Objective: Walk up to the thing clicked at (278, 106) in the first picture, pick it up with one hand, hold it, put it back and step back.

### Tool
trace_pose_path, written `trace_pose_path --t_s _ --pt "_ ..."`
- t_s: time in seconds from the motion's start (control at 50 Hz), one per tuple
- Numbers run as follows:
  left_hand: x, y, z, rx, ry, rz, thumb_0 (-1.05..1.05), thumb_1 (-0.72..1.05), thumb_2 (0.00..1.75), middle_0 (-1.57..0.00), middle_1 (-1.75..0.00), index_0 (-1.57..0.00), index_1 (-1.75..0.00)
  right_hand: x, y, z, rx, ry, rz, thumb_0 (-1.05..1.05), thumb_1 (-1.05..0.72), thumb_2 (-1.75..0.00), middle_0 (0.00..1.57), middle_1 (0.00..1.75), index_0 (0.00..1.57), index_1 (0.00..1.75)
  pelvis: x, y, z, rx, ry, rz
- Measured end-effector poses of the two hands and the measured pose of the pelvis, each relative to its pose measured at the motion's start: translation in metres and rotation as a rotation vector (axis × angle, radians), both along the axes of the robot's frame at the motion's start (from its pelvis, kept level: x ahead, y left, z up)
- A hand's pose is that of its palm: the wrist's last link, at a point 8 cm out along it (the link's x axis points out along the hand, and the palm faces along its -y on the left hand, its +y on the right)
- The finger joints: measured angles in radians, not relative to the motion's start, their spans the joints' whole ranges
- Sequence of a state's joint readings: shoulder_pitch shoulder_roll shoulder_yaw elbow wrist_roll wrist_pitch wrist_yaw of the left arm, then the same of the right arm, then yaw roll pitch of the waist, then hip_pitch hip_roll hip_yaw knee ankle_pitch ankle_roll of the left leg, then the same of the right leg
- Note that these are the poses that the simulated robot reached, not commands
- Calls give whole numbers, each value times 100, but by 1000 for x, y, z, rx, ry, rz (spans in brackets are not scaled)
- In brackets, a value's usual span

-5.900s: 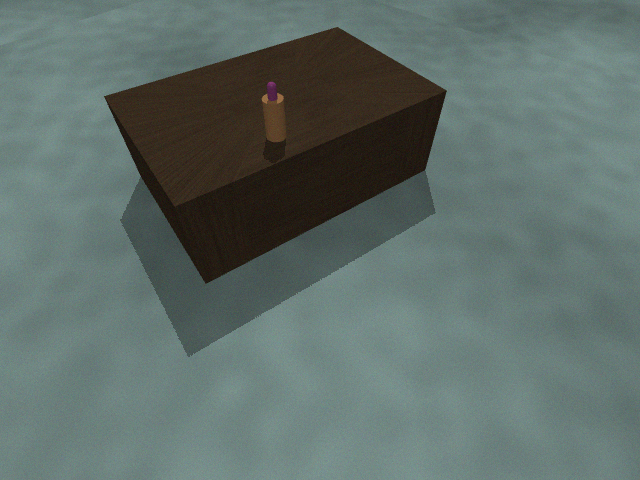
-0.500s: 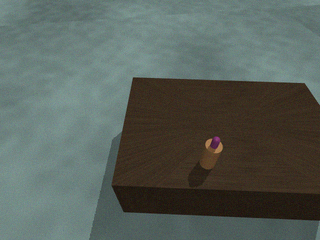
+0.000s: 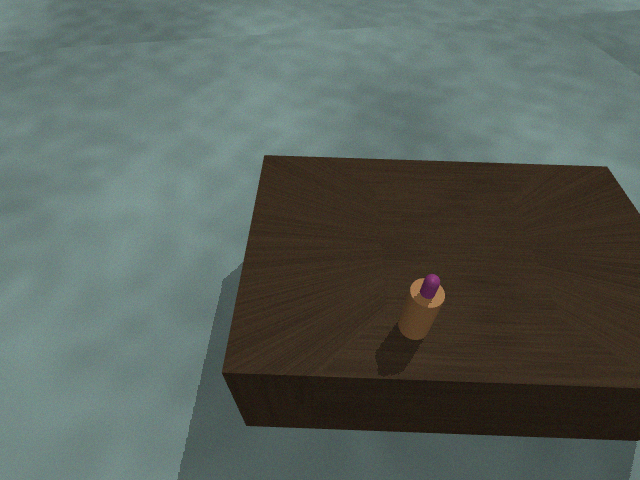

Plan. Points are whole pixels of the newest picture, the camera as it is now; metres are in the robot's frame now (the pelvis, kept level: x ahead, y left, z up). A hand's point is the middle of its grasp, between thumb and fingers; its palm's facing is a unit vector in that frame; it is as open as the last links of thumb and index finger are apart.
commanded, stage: stand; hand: right
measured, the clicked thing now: (422, 303) +0.49 -0.22 -0.26
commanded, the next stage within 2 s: go down in 1.06 s
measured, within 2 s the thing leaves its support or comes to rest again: neither
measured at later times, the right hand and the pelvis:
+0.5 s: hand out of the picture +0.08 -0.25 -0.15, palm faces -0.02 +0.94 -0.35, open 7.4 cm; pelvis +0.00 +0.00 +0.00, yaw +0 degrees
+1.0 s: hand out of the picture +0.07 -0.25 -0.16, palm faces -0.03 +0.94 -0.34, open 7.4 cm; pelvis +0.00 +0.00 +0.00, yaw +0 degrees
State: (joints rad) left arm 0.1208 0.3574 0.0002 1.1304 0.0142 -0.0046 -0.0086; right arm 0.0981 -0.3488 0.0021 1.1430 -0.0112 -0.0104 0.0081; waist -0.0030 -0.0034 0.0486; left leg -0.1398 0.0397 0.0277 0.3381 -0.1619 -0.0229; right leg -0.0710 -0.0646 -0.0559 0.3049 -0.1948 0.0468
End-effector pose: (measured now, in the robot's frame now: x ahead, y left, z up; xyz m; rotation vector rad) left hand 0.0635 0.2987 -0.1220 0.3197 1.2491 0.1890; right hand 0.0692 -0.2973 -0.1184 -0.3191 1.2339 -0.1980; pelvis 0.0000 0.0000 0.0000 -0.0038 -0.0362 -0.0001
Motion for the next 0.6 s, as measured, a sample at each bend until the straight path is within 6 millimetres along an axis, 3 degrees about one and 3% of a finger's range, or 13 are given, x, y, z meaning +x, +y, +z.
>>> trace_pose_path --t_s 0.6 --pt "-2 4 0 1 -4 3 0 90 90 -20 -30 -21 -30 3 4 1 -1 -13 5 0 -90 -90 20 30 21 30 0 3 0 0 -4 3"
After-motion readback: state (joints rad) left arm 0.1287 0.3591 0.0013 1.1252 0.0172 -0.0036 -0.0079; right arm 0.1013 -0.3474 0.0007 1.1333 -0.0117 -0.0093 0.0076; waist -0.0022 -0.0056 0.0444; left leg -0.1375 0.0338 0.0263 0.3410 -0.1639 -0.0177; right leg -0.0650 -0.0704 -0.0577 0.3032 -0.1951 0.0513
